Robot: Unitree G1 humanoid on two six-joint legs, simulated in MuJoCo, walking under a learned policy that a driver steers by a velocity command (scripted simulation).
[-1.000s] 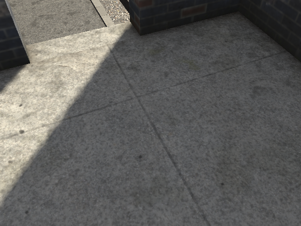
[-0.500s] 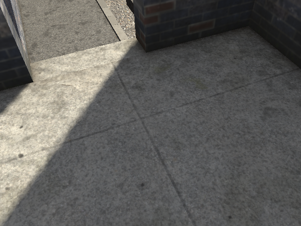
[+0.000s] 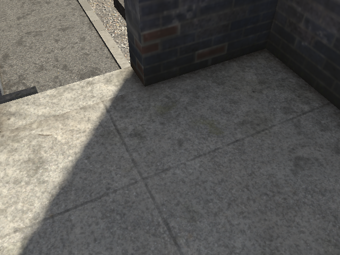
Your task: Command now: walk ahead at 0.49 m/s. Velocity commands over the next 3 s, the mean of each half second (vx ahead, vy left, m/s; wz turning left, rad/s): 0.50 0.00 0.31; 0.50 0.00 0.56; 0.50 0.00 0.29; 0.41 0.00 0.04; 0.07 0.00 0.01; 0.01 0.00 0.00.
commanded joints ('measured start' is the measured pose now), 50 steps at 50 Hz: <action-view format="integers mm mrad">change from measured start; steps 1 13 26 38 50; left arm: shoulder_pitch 20 -34 58 124 18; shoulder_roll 46 134 109 204 128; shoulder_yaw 13 46 48 79 56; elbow -43 -79 -10 13 -128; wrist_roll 10 -9 27 -8 20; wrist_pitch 1 -50 -44 12 -24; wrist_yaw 4 -32 -13 8 -6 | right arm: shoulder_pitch -36 66 -59 -331 -110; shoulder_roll -140 -166 -68 -81 -158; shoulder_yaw -24 -39 -51 -52 -81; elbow -58 -47 -195 -350 -322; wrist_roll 3 26 33 30 19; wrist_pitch -14 37 71 68 28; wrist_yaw -21 -48 -37 31 -11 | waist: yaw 41 87 29 70 66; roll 67 120 -23 -40 60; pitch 58 -24 26 72 -63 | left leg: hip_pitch -87 63 -585 -478 -19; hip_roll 288 272 228 146 261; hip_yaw -214 -266 -186 23 -394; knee -195 142 807 393 -51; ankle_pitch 65 170 13 -25 210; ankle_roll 168 67 -58 19 209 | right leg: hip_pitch -32 392 550 762 50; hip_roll -37 102 -143 -181 -6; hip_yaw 6 -42 -53 -270 16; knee -150 -671 -972 -822 9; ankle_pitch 159 75 259 586 -85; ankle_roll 26 -1 -137 -77 56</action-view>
